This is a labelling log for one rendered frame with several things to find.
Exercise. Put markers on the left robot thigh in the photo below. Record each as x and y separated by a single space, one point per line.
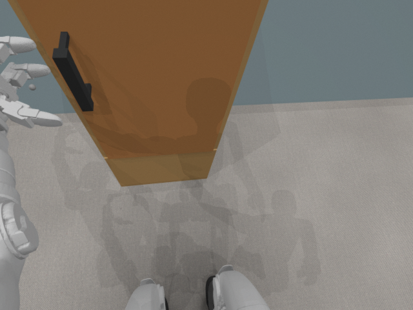
147 297

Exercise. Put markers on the robot right shin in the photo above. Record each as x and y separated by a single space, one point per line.
224 268

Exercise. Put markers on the handle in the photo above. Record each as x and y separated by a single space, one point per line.
67 67

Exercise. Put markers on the robot left forearm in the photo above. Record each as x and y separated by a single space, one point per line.
8 193

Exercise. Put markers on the cupboard door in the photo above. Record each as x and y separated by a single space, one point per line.
162 71

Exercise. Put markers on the robot left hand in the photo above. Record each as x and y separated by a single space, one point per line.
14 77

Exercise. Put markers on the left robot upper arm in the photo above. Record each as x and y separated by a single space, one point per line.
18 238

